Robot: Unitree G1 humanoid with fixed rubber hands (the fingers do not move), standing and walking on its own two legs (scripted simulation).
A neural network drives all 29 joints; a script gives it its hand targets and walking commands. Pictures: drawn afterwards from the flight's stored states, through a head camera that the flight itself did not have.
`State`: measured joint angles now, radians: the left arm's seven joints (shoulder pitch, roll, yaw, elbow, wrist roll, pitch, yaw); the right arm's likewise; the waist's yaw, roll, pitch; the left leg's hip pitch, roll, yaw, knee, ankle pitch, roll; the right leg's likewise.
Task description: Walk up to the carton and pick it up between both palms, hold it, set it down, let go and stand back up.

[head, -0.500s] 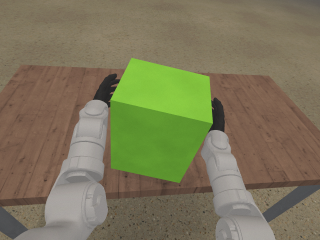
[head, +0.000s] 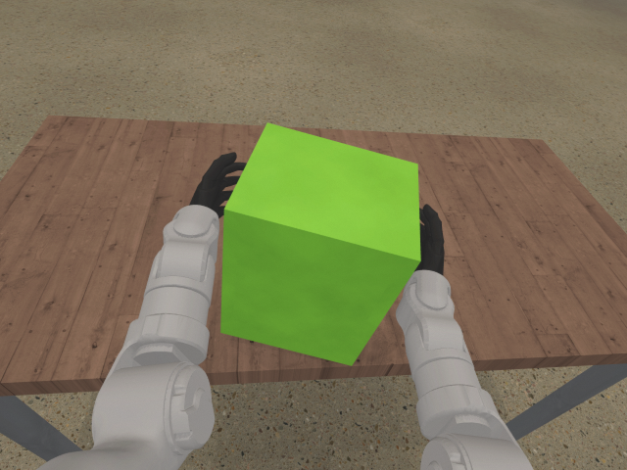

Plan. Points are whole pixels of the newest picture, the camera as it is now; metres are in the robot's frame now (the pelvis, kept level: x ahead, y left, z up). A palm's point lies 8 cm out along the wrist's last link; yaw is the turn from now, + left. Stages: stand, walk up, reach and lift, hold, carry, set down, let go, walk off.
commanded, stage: set down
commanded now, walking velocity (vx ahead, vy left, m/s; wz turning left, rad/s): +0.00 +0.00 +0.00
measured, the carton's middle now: (312, 253) +0.39 -0.05 +0.07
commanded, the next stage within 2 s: none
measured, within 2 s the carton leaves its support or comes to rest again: rests again in 1.58 s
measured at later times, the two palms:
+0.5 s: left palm (200, 217) +0.43 +0.10 +0.11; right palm (418, 267) +0.34 -0.18 +0.09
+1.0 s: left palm (195, 225) +0.42 +0.11 +0.10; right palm (412, 269) +0.35 -0.17 +0.09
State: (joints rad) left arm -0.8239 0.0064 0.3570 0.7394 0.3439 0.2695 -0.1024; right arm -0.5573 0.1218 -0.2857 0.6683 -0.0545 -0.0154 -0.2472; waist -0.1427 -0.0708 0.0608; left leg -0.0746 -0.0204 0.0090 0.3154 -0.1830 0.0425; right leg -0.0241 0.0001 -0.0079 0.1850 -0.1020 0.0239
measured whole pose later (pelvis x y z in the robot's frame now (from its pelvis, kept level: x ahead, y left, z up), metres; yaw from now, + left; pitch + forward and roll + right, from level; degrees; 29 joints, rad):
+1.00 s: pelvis +0.00 +0.00 +0.00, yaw +1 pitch -4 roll -1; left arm -0.78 -0.03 0.46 0.70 0.43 0.17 -0.18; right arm -0.55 0.18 -0.37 0.72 -0.19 -0.26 -0.24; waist -0.12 -0.06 0.11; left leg -0.06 -0.01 0.02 0.31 -0.18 0.04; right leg -0.01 -0.01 -0.06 0.19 -0.11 0.02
